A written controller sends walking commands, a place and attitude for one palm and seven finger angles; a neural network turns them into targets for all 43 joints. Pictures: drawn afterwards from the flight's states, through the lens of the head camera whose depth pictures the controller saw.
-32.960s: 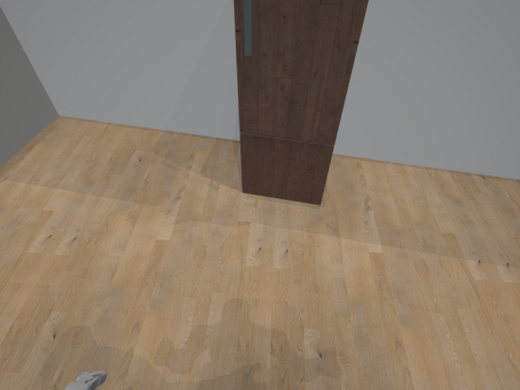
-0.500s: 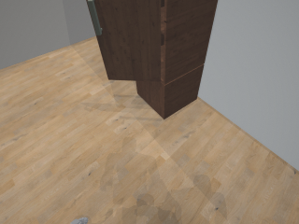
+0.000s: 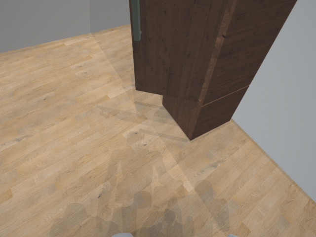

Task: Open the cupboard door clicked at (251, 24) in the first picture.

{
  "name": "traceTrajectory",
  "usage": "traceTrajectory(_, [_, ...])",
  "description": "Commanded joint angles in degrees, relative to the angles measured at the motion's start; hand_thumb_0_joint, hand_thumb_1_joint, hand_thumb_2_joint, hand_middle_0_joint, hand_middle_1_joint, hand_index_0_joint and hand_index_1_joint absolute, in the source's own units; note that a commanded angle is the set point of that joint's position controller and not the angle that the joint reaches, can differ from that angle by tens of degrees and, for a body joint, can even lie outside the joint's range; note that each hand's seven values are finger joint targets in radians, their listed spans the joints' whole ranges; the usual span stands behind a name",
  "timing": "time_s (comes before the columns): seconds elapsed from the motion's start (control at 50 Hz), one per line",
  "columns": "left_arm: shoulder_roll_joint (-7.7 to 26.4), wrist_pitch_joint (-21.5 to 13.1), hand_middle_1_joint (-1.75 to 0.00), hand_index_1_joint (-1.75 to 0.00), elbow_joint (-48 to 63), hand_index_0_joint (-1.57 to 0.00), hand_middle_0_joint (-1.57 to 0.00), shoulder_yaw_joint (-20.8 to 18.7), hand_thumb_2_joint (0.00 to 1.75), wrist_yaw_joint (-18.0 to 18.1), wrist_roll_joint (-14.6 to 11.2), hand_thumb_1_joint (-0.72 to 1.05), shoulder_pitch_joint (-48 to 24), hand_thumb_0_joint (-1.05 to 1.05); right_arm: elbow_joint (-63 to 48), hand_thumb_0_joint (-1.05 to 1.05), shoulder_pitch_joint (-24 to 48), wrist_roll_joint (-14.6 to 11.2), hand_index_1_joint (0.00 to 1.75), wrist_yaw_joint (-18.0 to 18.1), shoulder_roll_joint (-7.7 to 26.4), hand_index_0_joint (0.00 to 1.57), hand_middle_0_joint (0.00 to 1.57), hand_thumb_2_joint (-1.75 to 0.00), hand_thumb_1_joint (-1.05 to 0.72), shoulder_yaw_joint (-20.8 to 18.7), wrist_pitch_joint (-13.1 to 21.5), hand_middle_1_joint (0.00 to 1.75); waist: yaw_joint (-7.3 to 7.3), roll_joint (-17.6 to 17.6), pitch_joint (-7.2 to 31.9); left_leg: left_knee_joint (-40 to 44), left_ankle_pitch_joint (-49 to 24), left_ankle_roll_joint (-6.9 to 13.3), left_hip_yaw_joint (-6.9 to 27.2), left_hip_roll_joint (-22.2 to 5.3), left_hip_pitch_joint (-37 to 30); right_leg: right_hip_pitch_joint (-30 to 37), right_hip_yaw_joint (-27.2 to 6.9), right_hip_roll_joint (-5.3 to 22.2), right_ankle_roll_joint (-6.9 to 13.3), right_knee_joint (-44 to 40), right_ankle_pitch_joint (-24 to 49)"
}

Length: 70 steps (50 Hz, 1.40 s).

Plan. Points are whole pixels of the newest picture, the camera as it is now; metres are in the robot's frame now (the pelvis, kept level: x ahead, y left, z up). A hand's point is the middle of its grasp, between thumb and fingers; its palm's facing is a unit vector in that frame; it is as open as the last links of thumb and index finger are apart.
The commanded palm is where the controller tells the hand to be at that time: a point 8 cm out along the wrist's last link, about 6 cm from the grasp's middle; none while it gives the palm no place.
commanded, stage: take the last steps up to it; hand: left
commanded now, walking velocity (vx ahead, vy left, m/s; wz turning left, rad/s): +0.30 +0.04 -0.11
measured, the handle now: (137, 17) +0.87 +0.18 +0.10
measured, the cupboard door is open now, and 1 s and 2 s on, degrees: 47 47 47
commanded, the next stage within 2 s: come to a stop and stand still in 0.48 s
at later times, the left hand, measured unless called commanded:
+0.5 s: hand (111, 188) +0.26 +0.17 -0.14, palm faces +0.01 -0.97 -0.23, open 7.1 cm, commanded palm none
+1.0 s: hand (100, 172) +0.32 +0.23 -0.17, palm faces -0.02 -0.97 -0.22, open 7.4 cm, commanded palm none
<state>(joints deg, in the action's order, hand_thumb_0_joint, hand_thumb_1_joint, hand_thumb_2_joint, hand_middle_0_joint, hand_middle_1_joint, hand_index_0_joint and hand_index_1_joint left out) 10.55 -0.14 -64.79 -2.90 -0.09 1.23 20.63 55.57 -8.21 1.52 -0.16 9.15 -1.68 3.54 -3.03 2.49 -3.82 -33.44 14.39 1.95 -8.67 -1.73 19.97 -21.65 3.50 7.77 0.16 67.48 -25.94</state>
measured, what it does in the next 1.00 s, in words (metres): walks ahead: right foot, then left foot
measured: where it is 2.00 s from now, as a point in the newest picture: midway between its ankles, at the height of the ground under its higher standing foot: (158, 234)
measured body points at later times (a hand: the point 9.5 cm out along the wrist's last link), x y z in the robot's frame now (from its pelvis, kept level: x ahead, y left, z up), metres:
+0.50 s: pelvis +0.19 -0.01 +0.02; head +0.22 -0.03 +0.47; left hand +0.26 +0.23 -0.12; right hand +0.17 -0.24 -0.15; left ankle +0.19 +0.14 -0.66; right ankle +0.17 -0.10 -0.73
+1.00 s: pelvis +0.25 +0.03 +0.01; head +0.30 +0.05 +0.46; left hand +0.32 +0.28 -0.15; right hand +0.33 -0.21 -0.13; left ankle +0.34 +0.13 -0.73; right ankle +0.21 -0.11 -0.66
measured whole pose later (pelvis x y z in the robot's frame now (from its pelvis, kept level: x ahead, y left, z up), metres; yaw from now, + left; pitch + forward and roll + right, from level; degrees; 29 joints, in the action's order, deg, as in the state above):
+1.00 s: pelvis +0.25 +0.03 +0.01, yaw -5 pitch +1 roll -2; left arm 12.5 4.0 -56.7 -4.0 1.1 0.8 11.1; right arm 57.6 -5.3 1.1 2.9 9.0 -2.1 -1.2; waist -1.1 0.1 -5.0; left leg -28.8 8.0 1.7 -6.9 -5.1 21.5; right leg -25.3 0.4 0.8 -1.7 59.4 -28.7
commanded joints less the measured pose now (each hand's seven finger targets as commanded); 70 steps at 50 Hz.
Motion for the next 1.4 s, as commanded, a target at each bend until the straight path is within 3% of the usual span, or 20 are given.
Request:
traceTrajectory(0.0, [0.8, -1.6, -0.30, -0.30, 6.3, -0.20, -0.20, -0.6, 0.90, -0.7, 0.3, 0.90, -2.7, 0.00, 1.6, 0.00, -11.0, 0.1, 0.30, 1.5, 7.4, 0.20, 0.20, -0.90, -0.90, -1.4, 0.9, 0.30, 3.43, -7.8, 2.2, 21.7, -9.4, 7.1, 14.1, -16.0, -9.9, -11.9, -2.1, 1.2, 0.2, 1.0, 6.6])
traceTrajectory(0.16, [1.0, -1.0, -0.30, -0.30, 10.4, -0.20, -0.20, -0.7, 0.90, -1.2, 0.3, 0.90, -9.5, 0.00, 2.8, 0.00, -11.0, 0.4, 0.30, 0.9, 8.3, 0.20, 0.20, -0.90, -0.90, -2.0, 0.7, 0.30, 2.50, -5.0, 0.1, 23.0, -7.7, 8.3, 8.1, -14.9, -9.7, -3.2, 1.1, -1.2, 0.0, -25.2, 12.4])
traceTrajectory(0.24, [3.5, -1.7, -0.30, -0.30, 9.7, -0.20, -0.20, -1.4, 0.90, -1.1, 0.5, 0.90, -5.5, 0.00, 4.0, 0.00, -10.5, 0.3, 0.30, 0.8, 8.3, 0.20, 0.20, -0.90, -0.90, -1.5, 0.0, 0.30, -0.37, -3.1, 1.5, 12.4, -6.5, 4.4, 4.8, -10.9, -7.0, 10.8, 2.7, -4.0, 1.2, -36.8, 15.2])
traceTrajectory(0.26, [6.2, -2.3, -0.30, -0.30, 8.1, -0.20, -0.20, -2.1, 0.90, -0.9, 0.7, 0.90, -0.5, 0.00, 3.9, 0.00, -10.4, -0.2, 0.30, 0.6, 7.1, 0.20, 0.20, -0.90, -0.90, -1.2, 0.1, 0.30, -2.44, 2.0, 3.4, 2.3, -5.7, 2.0, 1.7, -6.6, -1.0, 20.8, -1.9, -1.8, 2.8, -40.1, 14.7])
traceTrajectory(0.28, [11.5, -3.0, -0.30, -0.30, 6.3, -0.20, -0.20, -3.3, 0.90, -0.4, 0.9, 0.90, 5.8, 0.00, 2.6, 0.00, -11.1, -0.7, 0.30, 0.2, 5.3, 0.20, 0.20, -0.90, -0.90, -1.0, 0.2, 0.30, -4.17, 14.1, 6.5, -12.8, 5.1, -1.2, -2.7, 0.2, 11.7, 31.7, -20.9, 11.5, 8.5, -46.4, 14.7])
traceTrajectory(0.3, [14.1, -2.9, -0.30, -0.30, 6.0, -0.20, -0.20, -3.6, 0.90, 0.1, -0.2, 0.90, 9.0, 0.00, 1.5, 0.00, -9.0, -0.7, 0.30, 0.1, 6.6, 0.20, 0.20, -0.90, -0.90, -1.2, -0.1, 0.30, -5.05, 14.8, 7.2, -27.3, 21.5, -2.1, 1.0, 1.3, 16.2, 31.6, -31.8, 19.5, 14.5, -53.5, 15.6])
traceTrajectory(0.36, [7.8, -3.3, -0.30, -0.30, 8.2, -0.20, -0.20, -1.9, 0.90, 1.0, -0.6, 0.90, -0.8, 0.00, 2.2, 0.00, -5.3, -0.6, 0.30, 0.1, 5.2, 0.20, 0.20, -0.90, -0.90, -1.4, -0.8, 0.30, -0.41, 3.2, 1.6, -30.9, 8.9, -2.9, 8.8, -4.0, 16.7, 20.0, -18.1, 13.9, 11.4, -54.2, 24.4])
traceTrajectory(0.44, [5.0, -4.7, -0.30, -0.30, 7.6, -0.20, -0.20, -0.9, 0.90, 0.7, -0.5, 0.90, -3.0, 0.00, 4.3, 0.00, -9.6, -0.5, 0.30, -0.4, 1.9, 0.20, 0.20, -0.90, -0.90, -0.8, -2.1, 0.30, 3.01, 5.3, 4.4, -19.5, 2.1, -4.8, 5.5, -3.7, 8.6, 16.0, -3.9, 8.0, 8.4, -54.2, 37.8])
traceTrajectory(0.62, [5.4, -3.2, -0.30, -0.30, 4.0, -0.20, -0.20, -0.1, 0.90, 1.2, -0.3, 0.90, -3.2, 0.00, 4.2, 0.00, -7.7, -0.5, 0.30, -0.1, 2.2, 0.20, 0.20, -0.90, -0.90, -0.3, -1.2, 0.30, 4.07, 5.4, 2.5, 6.9, -13.1, -4.1, 3.2, -0.2, -7.7, 10.4, 0.5, 3.6, 4.2, -45.3, 35.6])
traceTrajectory(0.68, [2.2, -1.5, -0.30, -0.30, 3.3, -0.20, -0.20, 1.3, 0.90, 2.6, -1.3, 0.90, 3.3, 0.00, 5.3, 0.00, -12.4, -0.9, 0.30, 1.9, 10.8, 0.20, 0.20, -0.90, -0.90, -1.3, -1.2, 0.30, 4.06, -11.6, 11.5, 5.8, -56.3, 4.9, 16.6, -17.3, -20.2, 6.4, 2.4, -3.0, -1.6, -34.3, 1.9])
traceTrajectory(0.76, [5.0, 2.1, -0.30, -0.30, 4.2, -0.20, -0.20, 0.3, 0.90, 2.7, -0.7, 0.90, 1.6, 0.00, 4.2, 0.00, -9.7, -0.8, 0.30, 4.1, 12.0, 0.20, 0.20, -0.90, -0.90, -1.8, -3.4, 0.30, 4.87, -16.8, 7.3, 9.3, -65.7, 9.3, 18.2, -20.3, -14.7, 1.4, -2.9, -4.9, -1.7, -12.1, -10.6])
traceTrajectory(0.9, [4.4, 4.0, -0.30, -0.30, 8.8, -0.20, -0.20, -2.0, 0.90, 1.4, -0.4, 0.90, -1.7, 0.00, 0.5, 0.00, -2.7, -0.3, 0.30, 4.2, 12.2, 0.20, 0.20, -0.90, -0.90, -3.4, -4.3, 0.30, 3.16, -8.8, 11.5, 12.6, -29.9, 9.1, 14.6, -19.5, -10.0, -4.0, -5.6, -6.1, -2.4, -2.0, -2.1])
traceTrajectory(1.02, [3.1, 3.2, -0.30, -0.30, 10.0, -0.20, -0.20, -1.5, 0.90, 0.5, 0.1, 0.90, -1.0, 0.00, -0.3, 0.00, -0.6, 0.6, 0.30, 2.5, 12.7, 0.20, 0.20, -0.90, -0.90, -4.1, -4.8, 0.30, 2.37, -13.5, 6.6, 18.3, 4.9, 5.2, 15.0, -16.1, 0.6, 7.6, 0.6, -6.3, -0.3, -26.3, 0.0])
traceTrajectory(1.06, [3.7, 3.0, -0.30, -0.30, 7.9, -0.20, -0.20, -1.7, 0.90, 0.6, -0.1, 0.90, 4.7, 0.00, -0.4, 0.00, -0.3, 0.5, 0.30, 1.9, 12.3, 0.20, 0.20, -0.90, -0.90, -4.4, -5.5, 0.30, 0.09, -9.2, 6.2, 17.0, 15.7, 1.8, 12.2, -11.5, 8.1, 18.9, 2.1, -7.3, 0.5, -38.0, 6.6])
traceTrajectory(1.08, [6.0, 2.5, -0.30, -0.30, 7.5, -0.20, -0.20, -1.9, 0.90, 1.1, 0.6, 0.90, 6.3, 0.00, -0.7, 0.00, -0.8, -0.1, 0.30, 1.5, 9.0, 0.20, 0.20, -0.90, -0.90, -3.8, -5.8, 0.30, -0.62, -0.1, 4.5, 8.5, 18.5, -0.9, 8.2, -5.7, 11.7, 18.9, -5.2, -2.1, 2.0, -48.6, 0.3])
traceTrajectory(1.1, [10.8, 1.6, -0.30, -0.30, 8.9, -0.20, -0.20, -2.1, 0.90, 1.6, 1.1, 0.90, 2.6, 0.00, -1.9, 0.00, -0.9, -0.9, 0.30, 0.8, 3.9, 0.20, 0.20, -0.90, -0.90, -2.7, -6.2, 0.30, 0.55, 16.5, 1.7, -4.3, 15.7, -4.3, 3.8, 0.9, 13.3, 10.4, -23.5, 10.9, 6.2, -60.9, -17.5])
traceTrajectory(1.12, [11.6, 1.3, -0.30, -0.30, 11.5, -0.20, -0.20, -1.4, 0.90, 2.0, 0.6, 0.90, -3.6, 0.00, -3.1, 0.00, 1.5, -0.5, 0.30, 0.2, 5.7, 0.20, 0.20, -0.90, -0.90, -2.6, -6.4, 0.30, 0.58, 13.6, -2.1, -10.9, 14.3, -3.4, 8.1, -0.7, 8.4, -1.6, -25.3, 14.7, 7.9, -64.9, -21.5])
traceTrajectory(1.18, [9.5, -0.2, -0.30, -0.30, 12.3, -0.20, -0.20, -0.7, 0.90, 1.7, 0.1, 0.90, -10.7, 0.00, 0.6, 0.00, -4.7, 0.0, 0.30, -0.5, 5.5, 0.20, 0.20, -0.90, -0.90, -2.8, -6.4, 0.30, 4.56, 9.7, -1.9, -17.4, 5.4, -3.3, 8.4, 0.0, 5.7, -0.3, -15.9, 7.4, 6.0, -59.8, -4.2])
traceTrajectory(1.32, [11.0, -1.0, -0.30, -0.30, 8.5, -0.20, -0.20, -1.9, 0.90, 1.9, 0.4, 0.90, -3.2, 0.00, 0.5, 0.00, -5.8, -0.9, 0.30, 0.1, 5.9, 0.20, 0.20, -0.90, -0.90, -2.3, -4.5, 0.30, 0.63, 6.7, 1.8, -2.3, 9.7, -4.3, 6.6, 0.9, 4.6, 16.9, -13.9, 11.1, 9.1, -50.2, 25.6])
traceTrajectory(1.38, [9.4, -0.7, -0.30, -0.30, 6.9, -0.20, -0.20, -1.4, 0.90, 1.8, -0.5, 0.90, -3.5, 0.00, 2.4, 0.00, -9.7, -1.0, 0.30, 0.9, 5.1, 0.20, 0.20, -0.90, -0.90, -1.3, -3.4, 0.30, 2.10, 3.9, 5.6, 13.3, -5.0, -3.4, 7.4, 0.9, -8.4, 14.3, -9.0, 6.0, 4.8, -41.8, 32.7])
